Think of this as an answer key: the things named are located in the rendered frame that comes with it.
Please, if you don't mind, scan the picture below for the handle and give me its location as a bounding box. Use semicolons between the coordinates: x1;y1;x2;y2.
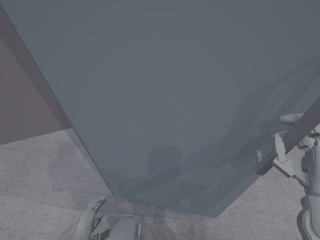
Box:
255;97;320;176

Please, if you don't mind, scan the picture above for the fridge door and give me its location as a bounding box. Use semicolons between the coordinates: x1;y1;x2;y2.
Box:
0;0;320;219

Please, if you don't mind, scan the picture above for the left robot hand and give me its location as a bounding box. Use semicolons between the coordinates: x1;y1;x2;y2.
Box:
72;195;111;240

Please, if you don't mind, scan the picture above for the robot left thigh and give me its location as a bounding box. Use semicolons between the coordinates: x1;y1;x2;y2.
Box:
105;217;142;240

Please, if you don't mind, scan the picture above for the right robot hand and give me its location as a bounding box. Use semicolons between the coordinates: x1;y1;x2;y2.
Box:
270;113;320;196

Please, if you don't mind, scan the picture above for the right robot forearm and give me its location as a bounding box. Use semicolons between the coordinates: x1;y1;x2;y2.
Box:
296;195;320;240

